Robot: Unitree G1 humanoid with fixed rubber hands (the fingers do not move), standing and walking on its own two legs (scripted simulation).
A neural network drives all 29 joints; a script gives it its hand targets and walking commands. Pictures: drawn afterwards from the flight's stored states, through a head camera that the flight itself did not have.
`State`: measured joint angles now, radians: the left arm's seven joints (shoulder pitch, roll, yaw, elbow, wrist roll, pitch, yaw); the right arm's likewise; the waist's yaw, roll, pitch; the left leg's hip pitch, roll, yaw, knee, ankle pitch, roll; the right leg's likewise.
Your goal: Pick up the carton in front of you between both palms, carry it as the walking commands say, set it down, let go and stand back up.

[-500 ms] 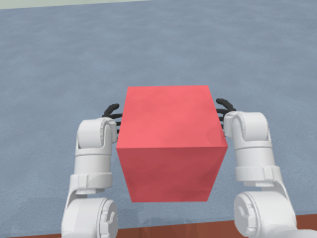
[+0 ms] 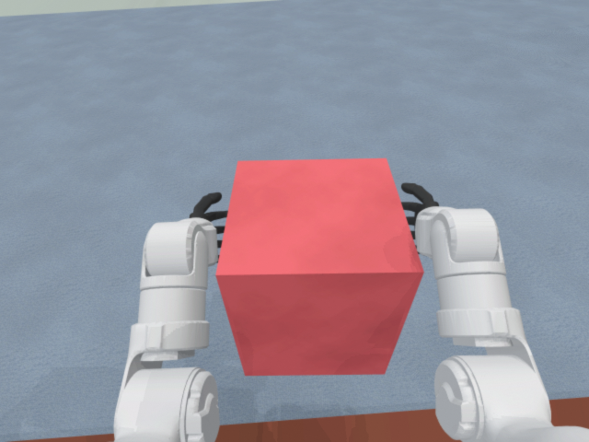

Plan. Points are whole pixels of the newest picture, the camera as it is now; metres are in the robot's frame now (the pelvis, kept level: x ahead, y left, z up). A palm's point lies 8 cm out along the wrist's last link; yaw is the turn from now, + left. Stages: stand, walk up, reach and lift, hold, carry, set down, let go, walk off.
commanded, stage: carry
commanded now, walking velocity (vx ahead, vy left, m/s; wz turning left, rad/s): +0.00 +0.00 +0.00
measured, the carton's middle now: (313, 270) +0.34 +0.00 +0.06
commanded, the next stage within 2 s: none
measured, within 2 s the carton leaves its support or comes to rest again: neither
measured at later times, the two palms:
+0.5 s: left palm (200, 239) +0.34 +0.15 +0.13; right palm (425, 228) +0.35 -0.15 +0.13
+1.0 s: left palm (203, 233) +0.35 +0.15 +0.13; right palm (426, 224) +0.36 -0.15 +0.13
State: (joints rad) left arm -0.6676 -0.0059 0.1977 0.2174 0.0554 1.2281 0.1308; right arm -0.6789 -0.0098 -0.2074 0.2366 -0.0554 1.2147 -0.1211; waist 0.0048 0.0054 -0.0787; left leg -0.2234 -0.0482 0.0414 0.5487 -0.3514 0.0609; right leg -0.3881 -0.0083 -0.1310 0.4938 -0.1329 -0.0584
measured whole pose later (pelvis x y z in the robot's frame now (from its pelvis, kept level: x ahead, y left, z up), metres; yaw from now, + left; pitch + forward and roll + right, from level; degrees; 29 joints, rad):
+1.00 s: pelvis +0.01 +0.00 +0.00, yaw +0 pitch +2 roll +0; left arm -0.64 0.00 0.20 0.22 0.05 1.24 0.13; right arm -0.66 0.00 -0.20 0.24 -0.07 1.22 -0.12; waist -0.01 0.01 -0.12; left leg -0.21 -0.05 0.04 0.55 -0.38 0.08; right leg -0.41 -0.01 -0.13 0.60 -0.31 -0.07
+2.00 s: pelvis +0.55 +0.06 -0.07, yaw -4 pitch +4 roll -2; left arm -0.65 -0.01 0.21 0.00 0.02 1.19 0.14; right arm -0.60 0.05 -0.23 -0.03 -0.04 1.16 -0.15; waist -0.08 0.03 0.08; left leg -0.24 -0.09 0.09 0.82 0.42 0.01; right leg -0.69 0.01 -0.07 1.14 -0.29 -0.05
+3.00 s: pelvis +1.36 +0.12 -0.12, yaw +1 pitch +3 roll -1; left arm -0.16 -0.13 0.09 -0.29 0.11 1.21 0.11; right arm -0.17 0.13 -0.14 -0.29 -0.09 1.21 -0.10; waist 0.03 0.02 -0.13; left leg -0.31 0.07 0.03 1.16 -0.41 0.01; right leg -0.41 -0.01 -0.26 0.51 -0.16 -0.11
